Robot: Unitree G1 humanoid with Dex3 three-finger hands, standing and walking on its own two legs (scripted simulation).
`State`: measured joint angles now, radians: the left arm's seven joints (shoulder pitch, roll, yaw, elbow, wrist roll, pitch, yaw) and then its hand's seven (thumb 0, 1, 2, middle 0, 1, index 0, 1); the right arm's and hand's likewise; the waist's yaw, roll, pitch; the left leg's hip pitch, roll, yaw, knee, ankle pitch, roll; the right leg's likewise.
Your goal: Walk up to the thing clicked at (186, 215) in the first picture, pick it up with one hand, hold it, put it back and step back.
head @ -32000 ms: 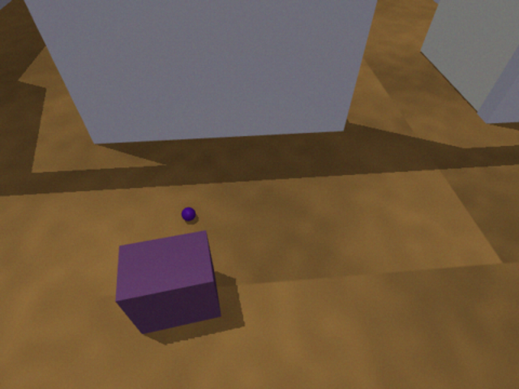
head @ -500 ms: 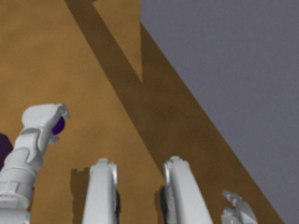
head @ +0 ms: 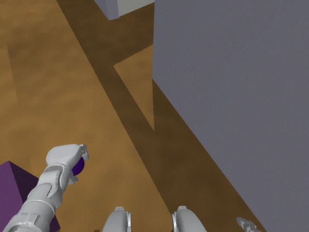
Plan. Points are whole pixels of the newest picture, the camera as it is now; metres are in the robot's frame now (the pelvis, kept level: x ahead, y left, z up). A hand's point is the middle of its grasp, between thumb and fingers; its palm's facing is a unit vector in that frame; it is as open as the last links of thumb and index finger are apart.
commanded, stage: lift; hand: left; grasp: from above
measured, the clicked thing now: (72, 164) +0.34 +0.24 -0.10
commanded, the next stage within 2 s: hold in 0.38 s
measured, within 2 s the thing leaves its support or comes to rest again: neither
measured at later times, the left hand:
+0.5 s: hand (68, 150) +0.35 +0.22 -0.02, palm faces -0.47 -0.09 -0.88, open 8.5 cm
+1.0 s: hand (64, 141) +0.35 +0.22 +0.02, palm faces -0.48 -0.07 -0.88, open 8.5 cm
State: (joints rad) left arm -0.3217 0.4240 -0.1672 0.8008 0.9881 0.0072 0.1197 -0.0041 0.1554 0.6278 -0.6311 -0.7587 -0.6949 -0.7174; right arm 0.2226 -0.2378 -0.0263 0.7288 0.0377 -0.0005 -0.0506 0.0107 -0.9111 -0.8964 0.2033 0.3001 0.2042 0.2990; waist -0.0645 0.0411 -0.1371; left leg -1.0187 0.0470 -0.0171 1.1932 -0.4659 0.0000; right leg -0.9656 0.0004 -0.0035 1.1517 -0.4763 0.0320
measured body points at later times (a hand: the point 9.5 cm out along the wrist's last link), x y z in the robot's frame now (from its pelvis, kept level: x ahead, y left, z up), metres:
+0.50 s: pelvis +0.04 +0.00 +0.07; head +0.09 +0.00 +0.51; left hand +0.37 +0.22 +0.03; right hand +0.13 -0.27 -0.06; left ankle +0.06 +0.12 -0.64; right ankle +0.05 -0.14 -0.64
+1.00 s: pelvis +0.05 +0.00 +0.09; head +0.08 -0.01 +0.54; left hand +0.38 +0.22 +0.08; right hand +0.16 -0.27 -0.03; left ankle +0.06 +0.12 -0.64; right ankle +0.05 -0.14 -0.64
